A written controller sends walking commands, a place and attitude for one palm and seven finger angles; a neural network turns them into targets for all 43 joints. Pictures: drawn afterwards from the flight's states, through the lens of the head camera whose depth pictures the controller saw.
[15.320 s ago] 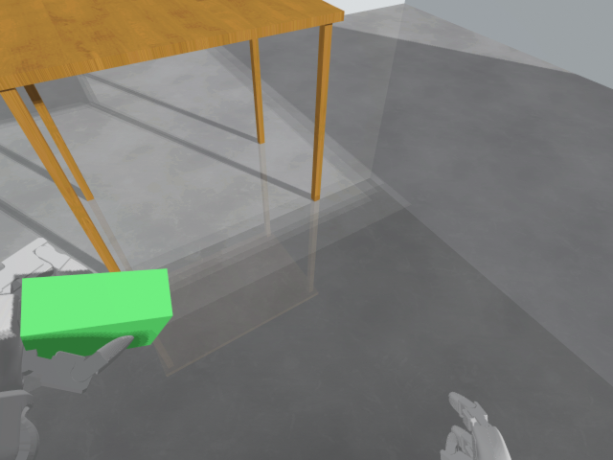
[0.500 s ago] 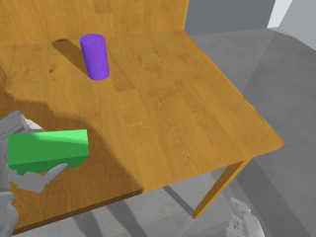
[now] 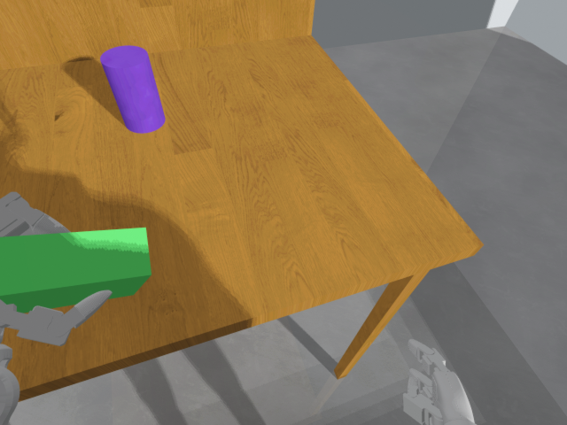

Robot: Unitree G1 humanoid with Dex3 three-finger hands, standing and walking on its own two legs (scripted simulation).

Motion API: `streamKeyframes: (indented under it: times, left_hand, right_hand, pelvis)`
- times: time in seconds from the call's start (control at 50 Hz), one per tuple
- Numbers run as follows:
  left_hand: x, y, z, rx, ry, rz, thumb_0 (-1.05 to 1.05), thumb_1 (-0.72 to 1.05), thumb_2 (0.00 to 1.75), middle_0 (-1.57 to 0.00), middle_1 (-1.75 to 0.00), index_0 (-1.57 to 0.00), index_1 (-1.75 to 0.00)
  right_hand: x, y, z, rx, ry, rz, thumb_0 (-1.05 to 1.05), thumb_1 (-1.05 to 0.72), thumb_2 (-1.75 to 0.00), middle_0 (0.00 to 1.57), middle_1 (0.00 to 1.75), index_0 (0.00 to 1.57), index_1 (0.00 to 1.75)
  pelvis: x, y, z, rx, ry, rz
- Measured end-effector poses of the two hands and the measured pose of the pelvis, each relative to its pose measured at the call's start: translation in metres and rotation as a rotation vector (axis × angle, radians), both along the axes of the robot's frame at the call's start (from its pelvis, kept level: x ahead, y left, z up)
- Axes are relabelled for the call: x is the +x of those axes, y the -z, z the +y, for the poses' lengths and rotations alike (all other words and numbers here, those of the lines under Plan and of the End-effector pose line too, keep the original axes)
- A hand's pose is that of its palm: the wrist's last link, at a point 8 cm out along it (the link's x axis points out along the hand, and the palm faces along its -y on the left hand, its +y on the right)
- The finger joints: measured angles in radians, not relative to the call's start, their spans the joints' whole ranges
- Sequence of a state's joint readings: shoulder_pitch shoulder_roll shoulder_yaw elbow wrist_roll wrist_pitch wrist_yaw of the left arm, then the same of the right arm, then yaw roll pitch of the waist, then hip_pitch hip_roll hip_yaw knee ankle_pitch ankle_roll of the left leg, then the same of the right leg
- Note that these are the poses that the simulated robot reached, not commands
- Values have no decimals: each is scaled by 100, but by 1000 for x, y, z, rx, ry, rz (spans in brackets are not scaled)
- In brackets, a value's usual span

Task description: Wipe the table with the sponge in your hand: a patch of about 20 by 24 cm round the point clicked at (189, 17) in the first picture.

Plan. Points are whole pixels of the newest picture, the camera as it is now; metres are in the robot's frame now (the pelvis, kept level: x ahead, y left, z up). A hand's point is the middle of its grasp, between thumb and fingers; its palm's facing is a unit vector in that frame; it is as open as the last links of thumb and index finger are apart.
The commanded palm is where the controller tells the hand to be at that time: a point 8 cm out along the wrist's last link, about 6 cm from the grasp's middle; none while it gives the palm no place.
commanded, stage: shuffle to correct the standing spot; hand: left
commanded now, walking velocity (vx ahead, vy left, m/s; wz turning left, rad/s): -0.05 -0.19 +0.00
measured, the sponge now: (99, 269) +0.23 +0.22 +0.15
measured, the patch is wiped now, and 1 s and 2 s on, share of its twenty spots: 0.05 0.05 0.05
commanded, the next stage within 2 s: none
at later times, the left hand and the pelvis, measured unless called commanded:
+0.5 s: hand (92, 271) +0.22 +0.22 +0.17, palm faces +0.37 -0.84 -0.40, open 9.2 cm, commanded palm +0.16 +0.25 +0.18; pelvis +0.00 -0.03 +0.00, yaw +0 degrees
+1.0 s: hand (84, 275) +0.22 +0.22 +0.17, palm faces +0.37 -0.85 -0.38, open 9.2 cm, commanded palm +0.16 +0.26 +0.18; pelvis +0.00 -0.02 +0.00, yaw +0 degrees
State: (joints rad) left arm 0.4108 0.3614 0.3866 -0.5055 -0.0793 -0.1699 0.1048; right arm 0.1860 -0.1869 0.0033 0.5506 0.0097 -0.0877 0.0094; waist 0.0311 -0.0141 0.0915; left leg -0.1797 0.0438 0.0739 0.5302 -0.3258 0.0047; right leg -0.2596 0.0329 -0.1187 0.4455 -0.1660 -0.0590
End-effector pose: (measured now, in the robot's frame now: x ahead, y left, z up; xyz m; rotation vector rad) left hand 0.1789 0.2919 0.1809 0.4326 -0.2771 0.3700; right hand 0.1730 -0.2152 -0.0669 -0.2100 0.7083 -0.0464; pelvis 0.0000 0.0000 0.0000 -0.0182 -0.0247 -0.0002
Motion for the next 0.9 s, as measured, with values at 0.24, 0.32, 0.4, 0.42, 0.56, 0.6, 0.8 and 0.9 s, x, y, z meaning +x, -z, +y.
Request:
streamKeyframes:
  times: [0.24,0.32,0.4,0.42,0.56,0.6,0.8,0.9]
  left_hand:
    - [3,1,-27,-8,12,14,0,-43,106,-80,-142,-81,-142]
    - [4,1,-30,9,19,28,0,-43,106,-80,-143,-81,-142]
    - [6,0,-32,26,23,38,0,-43,106,-80,-143,-81,-142]
    - [6,0,-33,29,22,40,0,-43,106,-81,-142,-81,-142]
    - [4,0,-34,21,11,39,0,-43,106,-80,-143,-81,-142]
    - [3,1,-33,9,11,37,0,-43,106,-80,-143,-81,-142]
    - [5,2,-28,5,47,35,-1,-43,106,-81,-142,-81,-142]
    - [4,0,-28,20,44,38,-1,-43,106,-81,-142,-82,-142]
  right_hand:
    - [-16,2,-52,-64,80,28,1,-90,-90,20,30,20,30]
    - [-22,4,-56,-66,94,45,1,-90,-90,20,30,20,30]
    - [-24,8,-55,-50,94,56,1,-90,-90,20,30,20,30]
    - [-24,9,-54,-45,92,57,1,-90,-90,20,30,20,30]
    - [-21,13,-46,-21,77,61,1,-90,-90,20,30,20,30]
    - [-20,12,-44,-23,76,63,1,-90,-90,20,30,20,30]
    - [-13,4,-34,-34,72,42,1,-90,-90,20,30,20,30]
    - [-8,6,-30,-10,58,26,1,-90,-90,20,30,20,30]
  pelvis:
    - [-1,2,-23,5,3,29]
    - [0,1,-25,9,6,32]
    - [0,2,-27,10,9,30]
    - [0,2,-28,11,9,29]
    - [0,4,-29,5,3,31]
    - [0,3,-28,3,1,34]
    - [1,2,-20,9,3,24]
    - [0,3,-21,4,0,15]
